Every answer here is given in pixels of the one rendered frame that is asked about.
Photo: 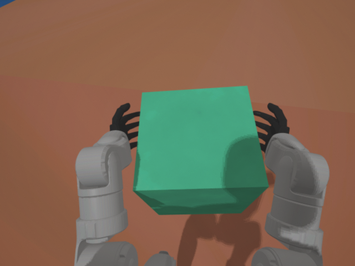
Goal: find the left robot thigh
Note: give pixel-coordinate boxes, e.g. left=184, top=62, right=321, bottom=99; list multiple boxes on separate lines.
left=144, top=253, right=176, bottom=266

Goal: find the robot right hand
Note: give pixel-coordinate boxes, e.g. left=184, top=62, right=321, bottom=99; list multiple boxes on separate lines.
left=253, top=103, right=290, bottom=152

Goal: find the carton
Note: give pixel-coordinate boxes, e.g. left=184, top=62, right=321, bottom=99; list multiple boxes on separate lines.
left=133, top=86, right=269, bottom=215

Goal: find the robot right upper arm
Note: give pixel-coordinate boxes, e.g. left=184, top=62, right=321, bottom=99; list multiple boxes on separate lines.
left=251, top=247, right=317, bottom=266

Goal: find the robot left upper arm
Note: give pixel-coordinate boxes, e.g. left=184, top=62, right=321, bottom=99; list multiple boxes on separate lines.
left=76, top=241, right=138, bottom=266

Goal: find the robot left hand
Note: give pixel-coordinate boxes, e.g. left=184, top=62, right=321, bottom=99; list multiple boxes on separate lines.
left=110, top=103, right=140, bottom=149

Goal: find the robot right forearm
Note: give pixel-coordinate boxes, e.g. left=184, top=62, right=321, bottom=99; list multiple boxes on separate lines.
left=264, top=133, right=329, bottom=266

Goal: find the robot left forearm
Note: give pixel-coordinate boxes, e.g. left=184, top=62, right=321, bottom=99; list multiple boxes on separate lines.
left=74, top=130, right=132, bottom=266

